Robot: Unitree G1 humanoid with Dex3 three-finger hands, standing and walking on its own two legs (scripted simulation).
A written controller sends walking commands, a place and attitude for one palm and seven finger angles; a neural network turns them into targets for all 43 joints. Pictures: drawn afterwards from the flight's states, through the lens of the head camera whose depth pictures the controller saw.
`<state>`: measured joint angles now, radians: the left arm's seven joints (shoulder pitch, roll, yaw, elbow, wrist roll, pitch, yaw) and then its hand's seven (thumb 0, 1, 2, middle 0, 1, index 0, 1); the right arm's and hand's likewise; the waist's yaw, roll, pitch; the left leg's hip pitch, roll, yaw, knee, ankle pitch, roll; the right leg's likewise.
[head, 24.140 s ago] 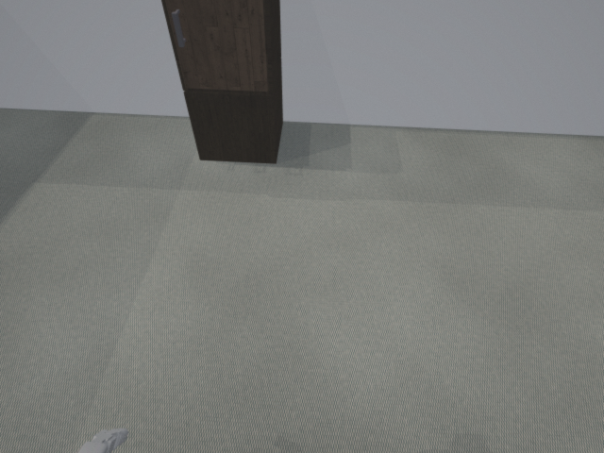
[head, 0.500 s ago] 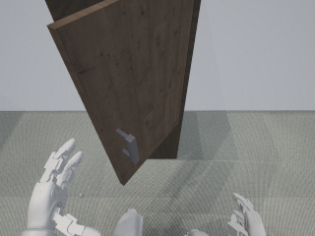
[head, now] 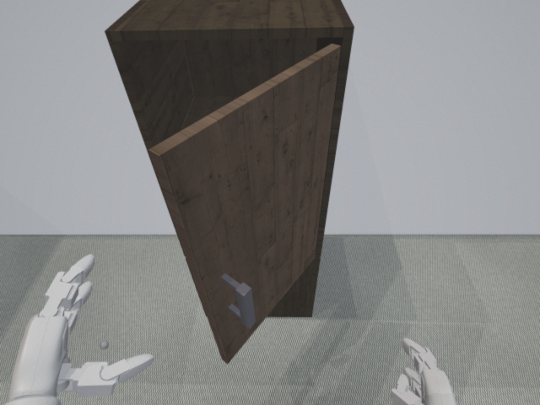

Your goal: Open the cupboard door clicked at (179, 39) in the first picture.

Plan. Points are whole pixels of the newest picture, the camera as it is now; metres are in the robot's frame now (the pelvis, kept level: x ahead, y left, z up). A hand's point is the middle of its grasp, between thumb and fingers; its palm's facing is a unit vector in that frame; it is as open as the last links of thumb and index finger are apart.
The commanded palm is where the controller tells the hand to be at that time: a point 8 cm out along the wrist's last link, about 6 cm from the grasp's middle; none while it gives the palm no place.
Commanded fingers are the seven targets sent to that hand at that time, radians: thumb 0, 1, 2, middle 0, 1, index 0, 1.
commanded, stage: draw the hand back to the body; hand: left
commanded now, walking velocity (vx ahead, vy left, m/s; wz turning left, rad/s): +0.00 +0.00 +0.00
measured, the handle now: (238, 301) +0.31 +0.09 -0.05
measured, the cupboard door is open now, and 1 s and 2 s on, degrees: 53 53 53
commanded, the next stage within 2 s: step back with the hand held close in 0.76 s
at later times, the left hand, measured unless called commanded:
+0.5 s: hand (52, 256) +0.22 +0.25 +0.20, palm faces +0.46 -0.78 -0.42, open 8.1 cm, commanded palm +0.17 +0.29 +0.21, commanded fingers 0.00 0.90 0.90 -0.20 -0.30 -0.20 -0.30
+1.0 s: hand (64, 256) +0.22 +0.24 +0.20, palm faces +0.42 -0.79 -0.45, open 7.5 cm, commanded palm +0.16 +0.28 +0.21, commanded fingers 0.00 0.90 0.90 -0.20 -0.30 -0.20 -0.30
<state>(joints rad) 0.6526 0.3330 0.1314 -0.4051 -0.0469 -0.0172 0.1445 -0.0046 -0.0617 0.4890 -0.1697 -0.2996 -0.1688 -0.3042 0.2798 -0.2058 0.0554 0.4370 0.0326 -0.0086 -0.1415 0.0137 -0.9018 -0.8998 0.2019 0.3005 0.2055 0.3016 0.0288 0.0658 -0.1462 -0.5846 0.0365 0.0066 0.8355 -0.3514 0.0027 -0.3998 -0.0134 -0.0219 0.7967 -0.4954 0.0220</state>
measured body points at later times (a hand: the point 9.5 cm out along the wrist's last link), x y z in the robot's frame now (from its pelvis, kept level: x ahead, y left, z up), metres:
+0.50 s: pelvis +0.02 -0.01 +0.03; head +0.01 -0.04 +0.48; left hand +0.19 +0.29 +0.22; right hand +0.21 -0.24 -0.05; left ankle +0.04 +0.12 -0.70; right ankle -0.05 -0.14 -0.70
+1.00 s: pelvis +0.02 -0.02 +0.04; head +0.01 -0.04 +0.49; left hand +0.19 +0.28 +0.22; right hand +0.20 -0.25 -0.05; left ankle +0.04 +0.12 -0.70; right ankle -0.05 -0.14 -0.70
